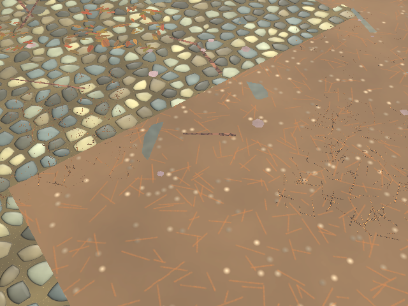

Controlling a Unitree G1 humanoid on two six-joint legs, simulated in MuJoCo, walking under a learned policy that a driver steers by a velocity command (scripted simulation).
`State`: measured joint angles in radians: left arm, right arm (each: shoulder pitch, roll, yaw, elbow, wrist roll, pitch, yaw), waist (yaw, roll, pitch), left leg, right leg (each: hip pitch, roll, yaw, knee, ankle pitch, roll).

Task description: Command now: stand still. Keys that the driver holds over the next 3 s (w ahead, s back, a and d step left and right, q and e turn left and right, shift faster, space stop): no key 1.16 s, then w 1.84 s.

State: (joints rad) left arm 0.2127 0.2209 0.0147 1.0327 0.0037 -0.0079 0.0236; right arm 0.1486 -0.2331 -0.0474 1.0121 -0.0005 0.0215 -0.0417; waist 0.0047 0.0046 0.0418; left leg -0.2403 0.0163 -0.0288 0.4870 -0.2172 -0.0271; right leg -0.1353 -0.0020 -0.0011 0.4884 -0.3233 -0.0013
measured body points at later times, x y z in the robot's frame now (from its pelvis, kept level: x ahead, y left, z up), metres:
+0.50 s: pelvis +0.00 +0.00 +0.00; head +0.01 +0.00 +0.45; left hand +0.00 +0.24 -0.15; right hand +0.04 -0.26 -0.15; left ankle +0.03 +0.14 -0.74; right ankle -0.04 -0.12 -0.74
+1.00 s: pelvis +0.00 +0.00 +0.00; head +0.01 +0.00 +0.45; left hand -0.02 +0.23 -0.15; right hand +0.02 -0.25 -0.16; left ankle +0.03 +0.14 -0.74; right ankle -0.04 -0.12 -0.74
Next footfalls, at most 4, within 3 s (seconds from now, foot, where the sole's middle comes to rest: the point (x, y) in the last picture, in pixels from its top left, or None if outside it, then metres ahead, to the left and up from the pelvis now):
1.88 right None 0.47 -0.10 -0.77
2.44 left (179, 231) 0.78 0.13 -0.77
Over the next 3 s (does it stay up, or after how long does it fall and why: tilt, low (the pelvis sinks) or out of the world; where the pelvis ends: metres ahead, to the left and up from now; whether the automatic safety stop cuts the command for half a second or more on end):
stays up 0.91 0.01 -0.01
